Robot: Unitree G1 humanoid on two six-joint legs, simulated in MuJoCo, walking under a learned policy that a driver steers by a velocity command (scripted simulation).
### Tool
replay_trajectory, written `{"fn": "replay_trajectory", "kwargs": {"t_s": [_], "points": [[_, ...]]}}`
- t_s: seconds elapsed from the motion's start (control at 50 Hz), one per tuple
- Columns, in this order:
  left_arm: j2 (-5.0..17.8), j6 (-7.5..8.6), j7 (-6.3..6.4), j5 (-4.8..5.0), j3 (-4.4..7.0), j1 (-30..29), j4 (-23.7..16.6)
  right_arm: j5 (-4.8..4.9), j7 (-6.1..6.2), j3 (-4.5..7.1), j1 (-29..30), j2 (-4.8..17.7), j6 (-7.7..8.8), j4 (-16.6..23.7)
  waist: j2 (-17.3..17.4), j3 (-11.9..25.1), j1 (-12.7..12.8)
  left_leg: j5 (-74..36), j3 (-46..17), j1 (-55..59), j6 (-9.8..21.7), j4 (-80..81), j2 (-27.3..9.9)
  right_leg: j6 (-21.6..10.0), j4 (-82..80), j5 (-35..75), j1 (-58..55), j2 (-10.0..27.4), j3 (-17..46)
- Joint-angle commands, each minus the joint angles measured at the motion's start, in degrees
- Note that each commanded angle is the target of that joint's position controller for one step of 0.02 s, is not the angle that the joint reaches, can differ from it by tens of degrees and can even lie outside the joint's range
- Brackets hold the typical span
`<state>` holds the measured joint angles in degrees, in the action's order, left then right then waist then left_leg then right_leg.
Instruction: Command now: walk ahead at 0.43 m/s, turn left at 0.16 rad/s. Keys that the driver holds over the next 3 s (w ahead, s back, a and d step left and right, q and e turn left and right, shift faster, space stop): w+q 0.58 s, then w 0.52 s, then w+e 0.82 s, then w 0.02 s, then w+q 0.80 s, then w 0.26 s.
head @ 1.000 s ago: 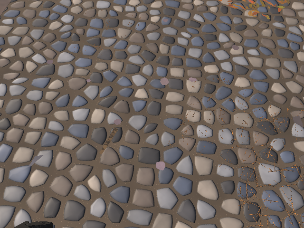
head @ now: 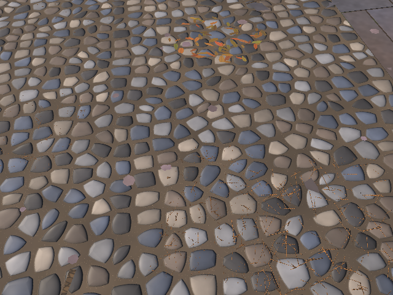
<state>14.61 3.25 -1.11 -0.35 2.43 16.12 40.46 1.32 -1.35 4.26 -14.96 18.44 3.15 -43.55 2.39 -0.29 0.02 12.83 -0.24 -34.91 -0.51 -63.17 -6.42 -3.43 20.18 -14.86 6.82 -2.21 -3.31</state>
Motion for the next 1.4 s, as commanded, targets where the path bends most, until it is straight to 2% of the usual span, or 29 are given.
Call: {"fn": "replay_trajectory", "kwargs": {"t_s": [0.02,0.2,0.26,0.3,0.32,0.34,0.36,0.38,0.42,0.44,0.5,0.6,0.68,0.76,0.78,0.8,0.82,0.84,0.88,0.96,1.08,1.2,1.24,1.28,1.3,1.32,1.34,1.36,1.4], "points": [[8.18,2.17,0.62,-0.78,2.44,-1.79,-2.74,0.25,0.29,0.73,2.26,3.29,0.12,3.40,-6.17,-2.68,0.61,-8.37,-4.26,-8.09,-1.13,3.30,-0.26,-7.72,-12.34,18.01,-1.65,14.22,5.96],[10.59,1.21,1.85,0.85,3.35,3.50,2.23,-0.02,-2.46,-1.25,14.38,-0.23,1.06,8.59,-4.68,-6.64,4.44,-15.31,1.19,-6.70,2.68,28.49,3.09,-4.89,-11.32,29.14,-11.64,17.02,-3.63],[12.93,-0.23,2.82,0.92,3.97,2.87,2.33,-0.02,-2.99,-0.11,11.77,2.19,0.62,9.58,-8.19,-1.34,1.33,-6.43,5.97,0.59,6.02,28.37,7.82,-3.22,-0.27,58.48,-16.41,17.35,-5.87],[13.73,-1.12,3.47,0.96,3.97,1.83,1.89,0.19,-2.29,2.31,-0.63,6.69,0.11,7.43,-8.27,6.33,-5.95,-5.41,6.78,18.84,9.58,30.97,11.69,-1.44,18.41,65.33,-11.72,15.62,-7.29],[12.67,-0.62,3.67,0.61,3.30,1.90,1.06,0.24,-1.18,3.83,-9.50,10.23,-0.50,5.93,-4.12,11.49,-10.44,-6.22,-2.25,36.87,12.65,32.83,7.06,0.48,34.37,49.89,1.55,13.33,-7.01],[3.59,0.96,2.16,-0.87,0.36,9.02,-1.56,0.42,-0.75,4.62,-9.94,15.22,-0.15,5.81,11.57,17.65,-3.37,3.63,-34.99,58.59,24.52,35.22,-9.39,4.35,56.97,-12.00,28.80,0.82,-2.60],[7.76,3.40,1.11,0.77,0.78,3.12,-1.88,0.08,-0.61,3.34,-11.48,10.53,0.31,6.68,5.73,23.75,-7.68,9.90,-47.76,61.01,26.00,43.83,-11.98,3.55,63.74,-17.73,34.93,-0.92,10.05],[10.56,4.68,0.47,2.97,1.52,-2.90,-4.31,-0.41,-0.46,2.66,-8.88,8.38,0.66,6.56,3.01,14.54,-8.15,7.24,-39.01,54.68,22.40,46.22,-10.50,2.30,61.82,-12.48,39.05,2.40,10.99],[9.71,5.48,0.91,0.95,1.34,-4.81,-4.84,-0.18,-0.35,1.78,-1.23,5.85,0.84,7.80,-4.59,4.43,-2.74,-3.86,-27.88,37.47,19.19,47.72,-5.81,2.23,50.83,-6.30,35.00,6.52,9.60],[10.12,4.92,0.96,0.25,1.72,-3.43,-4.72,-1.01,-0.08,1.33,0.87,4.91,0.91,8.73,-2.86,3.13,-0.66,-8.84,-24.92,31.82,19.15,49.03,-4.33,2.89,48.90,-4.84,31.14,7.58,9.79],[8.59,2.96,1.14,-0.65,1.39,-1.09,-4.27,-0.75,0.68,1.41,2.65,5.57,0.99,8.69,-1.12,0.96,1.68,-16.00,-19.18,21.75,19.14,51.30,-2.14,6.18,41.63,-3.02,27.29,8.31,7.47],[5.22,2.69,1.08,-0.46,-0.20,-11.50,-6.67,-0.15,1.96,1.99,-0.44,7.75,0.29,6.88,1.37,-0.24,-2.57,-9.99,-12.40,15.29,14.36,49.78,3.20,8.64,18.96,16.52,21.29,4.82,5.06],[7.14,3.61,0.08,0.70,0.49,-15.10,-7.36,0.12,1.84,1.56,-4.93,6.91,0.00,4.52,2.95,0.59,-4.78,-4.59,-16.70,22.24,12.70,45.69,-0.48,7.02,11.39,19.52,19.83,4.16,6.55],[9.91,4.23,0.08,0.48,2.44,-7.57,-5.87,-0.51,1.57,1.24,-4.08,5.94,-0.39,4.26,4.52,1.99,0.32,-12.61,-19.05,26.42,9.69,36.25,-0.96,2.07,6.98,11.12,10.70,3.04,4.66],[12.15,4.53,0.39,-0.23,3.26,-0.61,-5.09,-0.95,1.38,0.21,-4.22,3.24,-0.28,4.84,1.63,7.93,3.59,-12.77,-15.85,23.57,7.62,24.50,2.17,-1.03,7.71,11.23,-0.11,8.11,9.28],[17.65,4.28,0.48,-1.19,4.62,6.32,-3.94,-0.54,1.50,-1.02,-10.96,-0.39,0.36,5.60,-12.09,16.74,2.95,1.45,-9.00,7.59,3.11,3.66,9.89,-9.50,5.77,5.30,-19.70,20.18,30.32],[16.25,3.66,-0.42,0.23,4.75,10.54,-1.38,0.53,1.57,-1.16,-12.67,0.91,0.87,5.45,-21.53,18.00,3.52,20.23,-8.67,-5.57,1.59,-7.62,11.68,-14.02,-3.24,-11.81,-24.52,25.39,50.40],[11.72,3.49,-0.41,0.94,3.42,7.86,-1.94,1.17,1.60,0.06,-7.43,5.89,0.89,5.59,-12.93,9.89,4.73,16.67,-10.57,-10.61,1.98,-12.45,8.49,-11.67,-4.80,-19.02,-19.34,23.99,46.40],[8.74,2.78,-0.19,0.07,2.17,2.21,-2.45,-0.45,1.56,-0.03,1.21,5.59,0.93,7.72,-5.80,1.16,3.54,8.46,-6.54,-9.77,2.32,-8.56,4.12,-9.24,-5.84,-8.33,-6.37,18.83,31.45],[7.33,3.26,0.01,0.22,1.54,0.54,-1.27,-0.85,1.18,-0.37,-0.35,2.12,0.53,6.80,-8.80,0.49,0.49,2.59,-4.22,-3.21,1.25,1.02,1.08,-9.12,-9.58,7.77,0.68,14.12,20.15],[10.39,2.38,0.69,1.10,2.24,3.73,1.89,-1.06,0.63,-1.64,9.77,-0.58,1.28,8.74,-6.67,-1.26,3.46,-12.17,-1.84,-2.35,-0.43,22.38,1.48,-8.43,-11.63,16.90,-0.69,12.70,11.42],[11.45,0.63,1.26,1.92,2.54,8.81,5.22,-0.40,-0.95,-1.29,18.00,0.54,2.75,11.34,-6.63,-3.48,4.86,-13.77,-2.04,2.13,0.54,33.65,4.36,-7.36,-7.70,18.06,-4.56,14.93,14.15],[12.50,0.06,1.63,1.91,3.01,8.21,5.45,-0.47,-1.05,-0.61,15.82,2.17,3.24,10.85,-7.43,-2.33,2.73,-10.48,-2.01,7.05,1.69,35.85,5.17,-6.29,-4.52,21.23,-5.91,15.69,15.71],[11.52,-0.10,1.71,1.58,2.58,6.76,5.07,-1.00,-0.22,1.37,4.21,5.93,3.45,7.68,-6.65,5.29,-3.65,-11.02,-1.06,26.19,4.57,37.99,5.27,-3.58,8.69,29.97,-1.48,11.29,12.75],[7.90,0.15,1.67,0.24,1.22,5.62,3.04,-2.10,0.55,2.52,-6.14,10.01,3.30,6.42,-1.26,14.63,-7.99,-12.18,-11.15,43.44,8.35,34.98,-5.24,-1.23,25.56,17.20,9.43,7.32,10.29],[1.87,1.03,1.61,1.17,-0.51,13.89,2.13,-2.29,0.44,3.17,-8.87,13.22,2.48,5.12,14.56,22.38,-4.46,-2.15,-34.40,59.92,16.53,39.27,-18.16,2.15,43.96,-17.01,29.67,-0.23,6.71],[7.82,1.38,1.62,2.52,0.88,11.65,3.16,-1.66,0.46,1.94,-8.78,7.63,2.15,5.21,10.14,19.55,-6.37,7.30,-38.14,56.36,15.95,43.52,-16.99,2.47,51.08,-18.46,35.44,2.34,11.60],[10.48,1.36,1.57,3.21,1.89,6.43,1.86,-1.23,0.70,1.11,-5.57,5.13,2.08,5.06,6.91,11.12,-6.20,7.05,-29.43,49.38,13.67,44.93,-15.12,2.44,52.52,-13.37,38.17,4.52,10.82],[9.27,0.83,1.70,2.04,2.13,2.43,0.99,-1.60,0.55,0.21,0.69,2.27,2.24,4.70,3.36,3.66,-3.09,-1.09,-18.83,36.38,12.08,48.70,-10.84,3.07,49.08,-5.90,35.09,7.97,9.39]]}}
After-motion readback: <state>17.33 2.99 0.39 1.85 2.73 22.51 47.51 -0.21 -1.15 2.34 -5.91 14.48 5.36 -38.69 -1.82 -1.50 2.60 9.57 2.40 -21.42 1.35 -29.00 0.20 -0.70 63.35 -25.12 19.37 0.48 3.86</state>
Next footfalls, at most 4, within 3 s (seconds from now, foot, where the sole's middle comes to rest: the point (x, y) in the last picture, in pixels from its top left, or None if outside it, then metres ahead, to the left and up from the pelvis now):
0.32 left None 0.32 0.14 -0.78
0.78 right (215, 256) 0.64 0.00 -0.78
1.30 left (127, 218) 0.80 0.34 -0.78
1.80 right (182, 153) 1.12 0.13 -0.78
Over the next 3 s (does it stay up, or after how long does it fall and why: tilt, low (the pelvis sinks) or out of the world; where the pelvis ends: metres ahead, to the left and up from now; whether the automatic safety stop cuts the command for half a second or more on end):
stays up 1.63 0.28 -0.01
